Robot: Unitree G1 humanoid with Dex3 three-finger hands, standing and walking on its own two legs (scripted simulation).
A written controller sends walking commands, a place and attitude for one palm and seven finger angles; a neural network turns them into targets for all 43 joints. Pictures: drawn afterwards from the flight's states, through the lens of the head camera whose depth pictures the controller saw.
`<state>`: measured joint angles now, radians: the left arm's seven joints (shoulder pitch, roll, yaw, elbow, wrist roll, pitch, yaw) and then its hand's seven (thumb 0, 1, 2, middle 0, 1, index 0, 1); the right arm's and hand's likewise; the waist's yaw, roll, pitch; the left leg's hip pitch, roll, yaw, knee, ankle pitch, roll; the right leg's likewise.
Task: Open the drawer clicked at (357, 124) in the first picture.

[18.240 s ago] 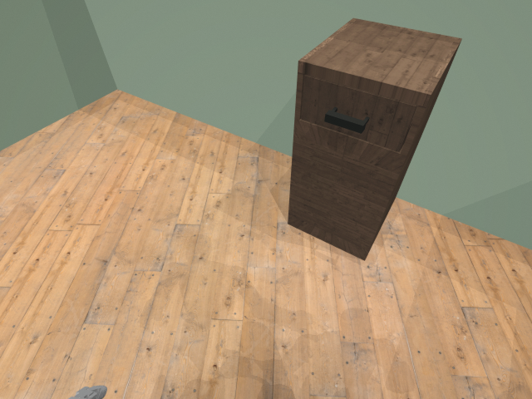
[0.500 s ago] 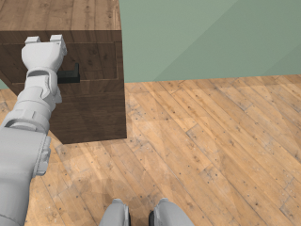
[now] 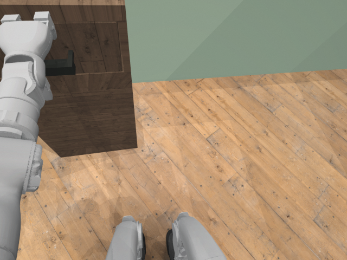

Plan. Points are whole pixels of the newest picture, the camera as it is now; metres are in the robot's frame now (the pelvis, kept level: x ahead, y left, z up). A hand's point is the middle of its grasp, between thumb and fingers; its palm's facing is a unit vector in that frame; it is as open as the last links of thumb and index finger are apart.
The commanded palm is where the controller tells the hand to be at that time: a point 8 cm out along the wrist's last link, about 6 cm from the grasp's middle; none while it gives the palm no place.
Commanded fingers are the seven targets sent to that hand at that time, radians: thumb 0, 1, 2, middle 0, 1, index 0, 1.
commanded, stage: lower the fingers behind the handle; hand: left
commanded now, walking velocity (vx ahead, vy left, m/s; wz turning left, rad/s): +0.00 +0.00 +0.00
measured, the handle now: (47, 61) +0.60 +0.25 +0.03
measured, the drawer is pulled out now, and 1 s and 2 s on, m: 0.00 0.00 0.00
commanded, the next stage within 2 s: lift the fingers back up to retry in 0.56 s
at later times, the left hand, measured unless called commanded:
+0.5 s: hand (38, 59) +0.56 +0.24 +0.08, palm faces +0.03 +0.01 -1.00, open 13.9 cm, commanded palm +0.57 +0.22 +0.05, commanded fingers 0.00 -0.50 0.30 -0.30 -1.20 -0.30 -1.20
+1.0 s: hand (38, 59) +0.56 +0.24 +0.08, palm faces -0.02 +0.00 -1.00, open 13.9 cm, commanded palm +0.57 +0.22 +0.10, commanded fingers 0.00 -0.50 0.30 -0.30 -1.20 -0.30 -1.20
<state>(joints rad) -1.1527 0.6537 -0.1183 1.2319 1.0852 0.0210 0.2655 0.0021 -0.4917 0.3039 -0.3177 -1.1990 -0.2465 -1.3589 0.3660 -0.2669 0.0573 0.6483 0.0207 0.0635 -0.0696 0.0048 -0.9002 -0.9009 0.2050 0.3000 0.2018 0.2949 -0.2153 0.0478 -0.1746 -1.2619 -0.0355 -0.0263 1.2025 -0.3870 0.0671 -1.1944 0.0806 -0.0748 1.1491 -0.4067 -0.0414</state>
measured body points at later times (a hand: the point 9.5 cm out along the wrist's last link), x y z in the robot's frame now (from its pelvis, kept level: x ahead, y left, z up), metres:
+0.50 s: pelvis +0.00 +0.01 -0.01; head +0.13 +0.04 +0.42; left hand +0.55 +0.24 +0.13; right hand +0.03 -0.26 -0.12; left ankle +0.09 +0.08 -0.63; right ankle +0.07 -0.10 -0.62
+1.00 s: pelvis +0.00 +0.00 +0.01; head +0.13 +0.03 +0.44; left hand +0.55 +0.24 +0.14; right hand +0.01 -0.26 -0.10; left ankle +0.09 +0.08 -0.62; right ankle +0.07 -0.10 -0.62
